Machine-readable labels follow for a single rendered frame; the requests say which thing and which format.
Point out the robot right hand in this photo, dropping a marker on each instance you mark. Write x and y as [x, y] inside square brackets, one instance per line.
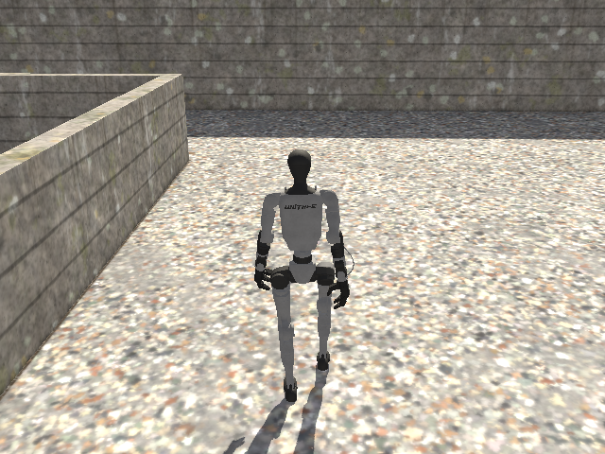
[345, 292]

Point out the robot left hand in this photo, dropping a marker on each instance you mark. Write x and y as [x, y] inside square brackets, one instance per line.
[262, 275]

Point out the left robot thigh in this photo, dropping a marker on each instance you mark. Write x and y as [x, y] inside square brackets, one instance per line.
[280, 284]

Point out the robot left upper arm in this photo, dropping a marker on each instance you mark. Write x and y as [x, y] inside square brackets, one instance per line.
[268, 214]

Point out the robot right upper arm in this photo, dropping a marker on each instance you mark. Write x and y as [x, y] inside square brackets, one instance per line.
[329, 198]

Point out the right robot forearm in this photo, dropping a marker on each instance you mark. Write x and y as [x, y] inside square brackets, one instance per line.
[337, 251]

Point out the left robot forearm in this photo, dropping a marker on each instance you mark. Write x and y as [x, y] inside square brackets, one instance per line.
[261, 254]

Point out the left robot foot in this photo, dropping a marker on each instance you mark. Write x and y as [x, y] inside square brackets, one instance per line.
[290, 394]

